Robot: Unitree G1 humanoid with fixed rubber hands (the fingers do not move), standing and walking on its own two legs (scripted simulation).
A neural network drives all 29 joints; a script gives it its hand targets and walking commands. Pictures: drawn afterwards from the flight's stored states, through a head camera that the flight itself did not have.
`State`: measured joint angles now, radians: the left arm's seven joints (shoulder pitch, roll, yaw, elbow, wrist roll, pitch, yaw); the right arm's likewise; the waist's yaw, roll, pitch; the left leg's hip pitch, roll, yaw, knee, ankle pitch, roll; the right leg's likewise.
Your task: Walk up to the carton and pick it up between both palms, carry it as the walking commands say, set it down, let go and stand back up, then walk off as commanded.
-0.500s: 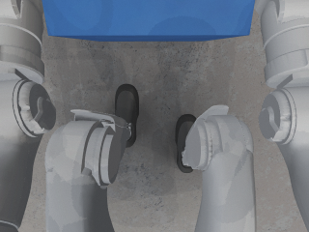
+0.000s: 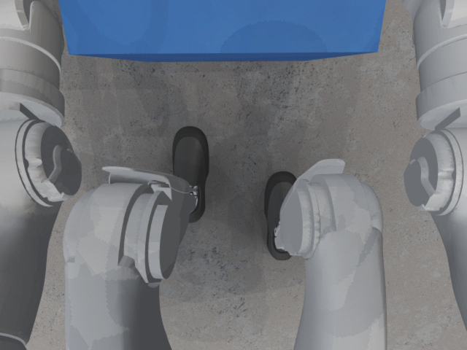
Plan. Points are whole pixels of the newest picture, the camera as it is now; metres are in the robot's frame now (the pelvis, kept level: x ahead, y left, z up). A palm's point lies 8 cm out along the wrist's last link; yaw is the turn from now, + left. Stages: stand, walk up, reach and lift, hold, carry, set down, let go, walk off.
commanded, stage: set down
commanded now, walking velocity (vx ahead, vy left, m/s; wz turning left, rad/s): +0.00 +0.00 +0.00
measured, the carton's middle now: out of the picture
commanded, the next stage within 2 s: let go in 1.28 s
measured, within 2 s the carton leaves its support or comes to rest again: neither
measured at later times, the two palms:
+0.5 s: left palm out of the picture +0.56 +0.27 -0.05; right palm out of the picture +0.59 -0.16 -0.05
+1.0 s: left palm out of the picture +0.56 +0.28 +0.09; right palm out of the picture +0.60 -0.17 +0.10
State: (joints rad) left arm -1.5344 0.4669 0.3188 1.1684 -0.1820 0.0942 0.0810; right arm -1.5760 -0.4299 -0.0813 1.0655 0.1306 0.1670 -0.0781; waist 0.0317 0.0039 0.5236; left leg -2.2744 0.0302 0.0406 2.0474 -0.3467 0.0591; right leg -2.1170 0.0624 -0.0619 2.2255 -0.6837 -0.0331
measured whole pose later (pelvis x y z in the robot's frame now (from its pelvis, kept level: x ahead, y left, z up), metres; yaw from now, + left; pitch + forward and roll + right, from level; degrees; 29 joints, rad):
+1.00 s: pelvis +0.02 +0.00 +0.20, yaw +1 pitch +27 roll +0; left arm -1.40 0.50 0.32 0.72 -0.18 0.41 0.02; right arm -1.43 -0.47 -0.16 0.70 0.18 0.46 -0.05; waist 0.03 -0.04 0.52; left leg -1.60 -0.01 0.04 1.45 -0.33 0.04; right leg -1.48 0.06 0.00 1.59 -0.59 -0.03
